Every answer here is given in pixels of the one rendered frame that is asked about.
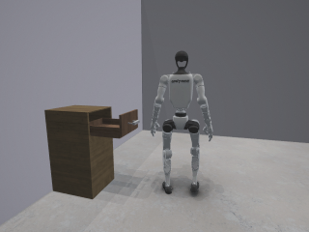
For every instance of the robot right forearm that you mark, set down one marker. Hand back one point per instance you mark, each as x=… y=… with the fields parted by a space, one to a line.
x=206 y=112

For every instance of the robot left forearm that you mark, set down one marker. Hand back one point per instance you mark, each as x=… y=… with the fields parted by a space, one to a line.
x=156 y=111

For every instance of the robot right hand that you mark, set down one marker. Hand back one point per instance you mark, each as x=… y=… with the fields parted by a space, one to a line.
x=210 y=131

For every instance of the right robot shin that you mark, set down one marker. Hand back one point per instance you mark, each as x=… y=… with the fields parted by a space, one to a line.
x=195 y=163

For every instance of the left robot upper arm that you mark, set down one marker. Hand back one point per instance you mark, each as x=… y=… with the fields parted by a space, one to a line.
x=164 y=80

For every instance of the cabinet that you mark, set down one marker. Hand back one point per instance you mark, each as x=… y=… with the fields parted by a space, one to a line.
x=80 y=164

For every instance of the handle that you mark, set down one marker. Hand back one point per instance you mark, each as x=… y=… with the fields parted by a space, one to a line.
x=134 y=122

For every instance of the left robot foot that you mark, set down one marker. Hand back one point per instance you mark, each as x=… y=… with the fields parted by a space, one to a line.
x=167 y=189

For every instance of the robot left hand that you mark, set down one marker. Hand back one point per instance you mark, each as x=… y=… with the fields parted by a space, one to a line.
x=153 y=129

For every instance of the drawer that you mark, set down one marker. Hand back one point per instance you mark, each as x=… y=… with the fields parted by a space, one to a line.
x=114 y=128

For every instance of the right robot upper arm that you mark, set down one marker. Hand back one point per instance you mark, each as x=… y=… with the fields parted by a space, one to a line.
x=200 y=88

